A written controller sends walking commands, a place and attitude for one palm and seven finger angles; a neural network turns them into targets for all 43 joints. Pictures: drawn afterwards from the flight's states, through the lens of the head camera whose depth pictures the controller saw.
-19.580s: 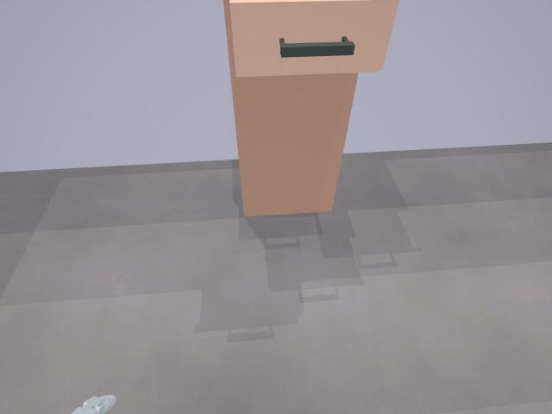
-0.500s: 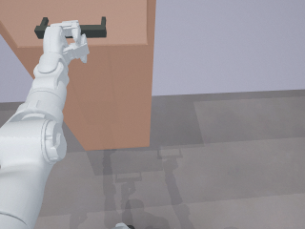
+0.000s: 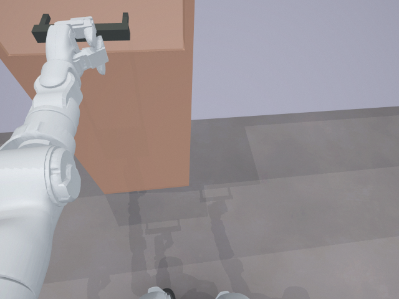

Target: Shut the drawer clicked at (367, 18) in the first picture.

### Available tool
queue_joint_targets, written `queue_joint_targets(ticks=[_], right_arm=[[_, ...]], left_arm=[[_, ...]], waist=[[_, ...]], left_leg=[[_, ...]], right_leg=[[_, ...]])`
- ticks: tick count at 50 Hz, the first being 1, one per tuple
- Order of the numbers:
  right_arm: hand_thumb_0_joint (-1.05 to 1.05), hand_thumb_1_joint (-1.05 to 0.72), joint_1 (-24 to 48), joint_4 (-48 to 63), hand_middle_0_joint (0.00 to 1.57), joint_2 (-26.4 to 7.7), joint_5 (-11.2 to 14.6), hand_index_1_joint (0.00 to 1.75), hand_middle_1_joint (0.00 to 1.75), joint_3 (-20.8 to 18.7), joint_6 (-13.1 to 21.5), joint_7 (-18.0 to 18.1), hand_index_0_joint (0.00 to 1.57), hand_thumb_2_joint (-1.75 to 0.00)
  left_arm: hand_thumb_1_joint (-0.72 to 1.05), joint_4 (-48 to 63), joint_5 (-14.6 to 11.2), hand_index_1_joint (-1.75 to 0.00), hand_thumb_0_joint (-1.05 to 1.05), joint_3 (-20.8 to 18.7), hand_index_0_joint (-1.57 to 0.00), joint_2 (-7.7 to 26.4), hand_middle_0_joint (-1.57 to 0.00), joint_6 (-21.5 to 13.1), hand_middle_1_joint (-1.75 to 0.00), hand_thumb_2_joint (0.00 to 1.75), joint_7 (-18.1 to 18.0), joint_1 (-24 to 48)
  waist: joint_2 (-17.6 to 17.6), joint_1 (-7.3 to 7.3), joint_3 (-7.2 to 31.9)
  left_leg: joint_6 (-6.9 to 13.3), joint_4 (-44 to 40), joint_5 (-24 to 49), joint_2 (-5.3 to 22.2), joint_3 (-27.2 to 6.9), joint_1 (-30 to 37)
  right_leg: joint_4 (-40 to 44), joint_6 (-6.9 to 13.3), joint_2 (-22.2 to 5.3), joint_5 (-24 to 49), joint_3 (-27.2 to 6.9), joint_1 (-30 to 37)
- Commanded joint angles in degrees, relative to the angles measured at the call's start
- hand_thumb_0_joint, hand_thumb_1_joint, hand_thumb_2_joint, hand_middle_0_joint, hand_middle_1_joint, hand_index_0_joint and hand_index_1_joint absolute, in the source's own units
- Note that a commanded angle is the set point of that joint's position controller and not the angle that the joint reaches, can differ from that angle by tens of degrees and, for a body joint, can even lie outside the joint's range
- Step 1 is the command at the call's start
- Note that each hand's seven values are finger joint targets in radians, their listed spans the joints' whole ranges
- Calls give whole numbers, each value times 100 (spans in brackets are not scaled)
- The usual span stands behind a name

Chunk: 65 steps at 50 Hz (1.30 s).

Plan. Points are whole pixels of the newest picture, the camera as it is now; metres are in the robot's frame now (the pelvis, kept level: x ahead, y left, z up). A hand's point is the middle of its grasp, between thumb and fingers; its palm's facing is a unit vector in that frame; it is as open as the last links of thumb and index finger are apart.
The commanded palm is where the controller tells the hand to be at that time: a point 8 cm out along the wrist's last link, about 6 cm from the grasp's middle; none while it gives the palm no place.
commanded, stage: pull the fist back off the drawer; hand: left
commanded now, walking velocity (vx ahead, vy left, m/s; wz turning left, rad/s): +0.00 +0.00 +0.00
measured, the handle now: (84, 25) +0.62 +0.15 +0.18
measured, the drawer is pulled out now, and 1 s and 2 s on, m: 0.00 0.00 0.00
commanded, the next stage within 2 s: draw the hand back to the body in 0.44 s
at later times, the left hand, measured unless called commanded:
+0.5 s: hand (105, 54) +0.54 +0.11 +0.17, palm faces +0.00 -1.00 +0.02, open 3.3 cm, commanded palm +0.51 +0.17 +0.17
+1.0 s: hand (70, 109) +0.40 +0.15 +0.18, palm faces +0.01 -1.00 -0.03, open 3.3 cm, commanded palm +0.37 +0.21 +0.18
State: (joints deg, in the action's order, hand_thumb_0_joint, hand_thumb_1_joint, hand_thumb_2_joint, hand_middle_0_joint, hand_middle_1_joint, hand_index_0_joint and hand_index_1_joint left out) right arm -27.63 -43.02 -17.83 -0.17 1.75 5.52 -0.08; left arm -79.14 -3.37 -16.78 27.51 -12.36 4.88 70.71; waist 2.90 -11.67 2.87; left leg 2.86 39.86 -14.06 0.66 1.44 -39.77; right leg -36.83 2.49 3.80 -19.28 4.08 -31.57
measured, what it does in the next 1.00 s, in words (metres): stands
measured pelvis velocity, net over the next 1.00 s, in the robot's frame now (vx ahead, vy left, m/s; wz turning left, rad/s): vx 0.04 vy -0.02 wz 0.01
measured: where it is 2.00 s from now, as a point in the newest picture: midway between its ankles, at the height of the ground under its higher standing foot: outside the picture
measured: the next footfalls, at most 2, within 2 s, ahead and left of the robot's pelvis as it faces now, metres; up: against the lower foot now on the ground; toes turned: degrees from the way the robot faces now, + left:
none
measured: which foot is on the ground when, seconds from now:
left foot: down 0.00-1.00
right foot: down 0.00-1.00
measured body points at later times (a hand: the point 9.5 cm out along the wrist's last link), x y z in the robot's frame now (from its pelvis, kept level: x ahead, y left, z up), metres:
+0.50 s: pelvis +0.03 +0.00 +0.01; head +0.08 -0.01 +0.45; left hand +0.53 +0.17 +0.17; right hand +0.03 -0.26 -0.12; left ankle +0.05 +0.09 -0.72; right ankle -0.02 -0.09 -0.72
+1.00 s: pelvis +0.04 -0.02 +0.02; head +0.04 -0.05 +0.46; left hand +0.40 +0.21 +0.18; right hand +0.21 -0.27 -0.08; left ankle +0.05 +0.09 -0.72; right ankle -0.02 -0.09 -0.72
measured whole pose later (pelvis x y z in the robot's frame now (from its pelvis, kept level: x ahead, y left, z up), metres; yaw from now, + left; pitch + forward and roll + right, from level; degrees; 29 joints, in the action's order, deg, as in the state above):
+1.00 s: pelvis +0.04 -0.02 +0.02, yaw +1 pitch +3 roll +0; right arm -12.9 -33.8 -17.3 4.0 0.8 1.1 2.1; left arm -17.8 -13.6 -11.4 15.5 3.6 10.2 21.3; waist 3.4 0.7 3.9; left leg 1.4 32.8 -15.7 -0.3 1.6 -19.8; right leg -30.3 3.8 3.3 -21.1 3.2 -12.0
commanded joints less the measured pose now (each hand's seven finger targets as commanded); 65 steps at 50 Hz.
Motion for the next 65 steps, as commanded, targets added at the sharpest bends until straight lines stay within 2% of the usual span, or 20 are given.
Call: queue_joint_targets(ticks=[1,3,5,9,11,17,19,26,32,33,37,43,46,50,52,53,55,56,60,65], right_arm=[[0,-90,-918,284,20,-972,17,30,30,-351,103,67,20,-90],[0,-90,-893,311,20,-989,12,30,30,-371,90,53,20,-90],[0,-90,-849,354,20,-943,12,30,30,-382,86,36,20,-90],[0,-90,-797,453,20,-938,19,30,30,-415,34,21,20,-90],[0,-90,-736,507,20,-876,28,30,30,-417,18,7,20,-90],[0,-90,-502,716,20,-815,89,30,30,-469,-53,-25,20,-90],[0,-90,-468,705,20,-804,112,30,30,-468,-94,-10,20,-90],[0,-90,-307,808,20,-735,169,30,30,-446,-197,42,20,-90],[0,-90,135,1282,20,-672,263,30,30,-476,-241,-9,20,-90],[0,-90,244,1361,20,-664,289,30,30,-478,-248,-20,20,-90],[0,-90,683,1560,20,-668,426,30,30,-456,-331,30,20,-90],[0,-90,1336,1692,20,-515,456,30,30,-372,-221,184,20,-90],[0,-90,1519,1688,20,-515,436,30,30,-325,-139,251,20,-90],[0,-90,1882,1731,20,-513,495,30,30,-227,-167,323,20,-90],[0,-90,2074,1822,20,-505,523,30,30,-190,-216,338,20,-90],[0,-90,2245,1842,20,-352,403,30,30,-175,-202,335,20,-90],[0,-90,2313,1813,20,-326,370,30,30,-136,-255,302,20,-90],[0,-90,2329,1817,20,-346,363,30,30,-145,-301,280,20,-90],[0,-90,2472,1822,20,-278,302,30,30,-120,-276,300,20,-90],[0,-90,2543,1731,20,-252,176,30,30,-123,-123,353,20,-90]], left_arm=[[90,1527,-123,-160,0,-141,-140,1165,-140,-405,-160,90,-156,3639],[90,1574,-100,-160,0,-324,-140,1348,-140,-405,-160,90,-147,3517],[90,1657,-133,-160,0,-172,-140,1046,-140,-395,-160,90,-131,3383],[90,1938,-174,-160,0,-377,-140,1163,-140,-411,-160,90,-105,2922],[90,2185,-192,-160,0,-113,-140,778,-140,-439,-160,90,-80,2810],[90,2715,-241,-160,0,-177,-140,570,-140,-369,-160,90,-128,1769],[90,2780,-257,-160,0,-170,-140,583,-140,-247,-160,90,-143,1844],[90,3004,-285,-160,0,-250,-140,634,-140,-35,-160,90,-152,1563],[90,4452,-513,-160,0,-297,-140,482,-140,64,-160,90,179,-441],[90,4727,-601,-160,0,-297,-140,442,-140,164,-160,90,258,-797],[90,5346,-914,-160,0,-213,-140,268,-140,755,-160,90,516,-1704],[90,7422,-978,-160,0,326,-140,-68,-140,1040,-160,90,469,-1552],[90,7811,-1066,-160,0,303,-140,-48,-140,1090,-160,90,455,-2062],[90,7339,-1227,-160,0,8,-140,44,-140,1532,-160,90,579,-3057],[90,7333,-1259,-160,0,-78,-140,74,-140,1752,-160,90,654,-3521],[90,8215,-694,-160,0,57,-140,351,-140,1170,-160,90,90,-3629],[90,7964,-595,-160,0,275,-140,-135,-140,999,-160,90,-266,-4712],[90,8258,-558,-160,0,307,-140,-80,-140,949,-160,90,-355,-4888],[90,9338,-363,-160,0,290,-140,54,-140,662,-160,90,-676,-4766],[90,10106,-237,-160,0,171,-140,160,-140,378,-160,90,-952,-5397]], waist=[[184,-294,2038],[221,-205,2147],[212,-180,2214],[108,7,2482],[327,36,2496],[159,383,2575],[-64,313,2342],[-254,388,2084],[138,986,3108],[21,1042,3071],[-842,1035,2014],[327,978,1950],[38,1000,1965],[-654,1158,1398],[-707,1257,1257],[-617,1297,670],[-666,1314,560],[-656,1337,675],[166,1275,767],[199,1328,860]], left_leg=[[38,-367,66,45,-589,2393],[23,-349,135,57,-608,2489],[18,-349,230,49,-601,2605],[18,-328,606,49,-574,2761],[-1,-322,814,56,-587,3007],[-27,-306,1401,64,-553,3301],[7,-314,1476,57,-481,3167],[71,-313,1758,-24,-312,3015],[57,-254,3237,-58,-226,3634],[69,-281,3303,-58,-190,3617],[161,-515,2367,-132,19,2958],[138,-583,2345,-138,-148,3811],[118,-620,2253,-122,-215,3934],[105,-827,1531,-191,-186,3342],[104,-868,1344,-215,-143,3193],[47,-1090,1140,-183,-85,3202],[28,-1189,941,-131,-125,3228],[31,-1213,952,-109,-111,3309],[0,-1457,1076,-88,-101,3856],[-4,-1663,1226,-70,-142,4234]], right_leg=[[784,-198,-57,357,-410,-498],[746,-191,-44,379,-395,-522],[739,-187,-28,437,-362,-511],[692,-167,-8,743,-345,-251],[650,-135,3,863,-299,-298],[540,-101,52,1352,-233,-49],[589,-134,47,1581,-254,69],[642,-155,5,2176,-335,503],[459,-119,-44,3519,-367,1413],[490,-144,-53,3714,-370,1560],[703,-366,-167,4285,-415,1939],[883,-203,-139,3285,-397,1547],[933,-205,-143,3131,-373,1601],[1051,-342,-259,3029,-437,1804],[1079,-434,-334,2993,-504,1882],[1414,-393,-439,2715,-663,1635],[1505,-439,-459,2450,-647,1790],[1557,-466,-466,2444,-673,1954],[1814,-250,-379,2008,-637,2069],[2013,-166,-335,1836,-565,2268]])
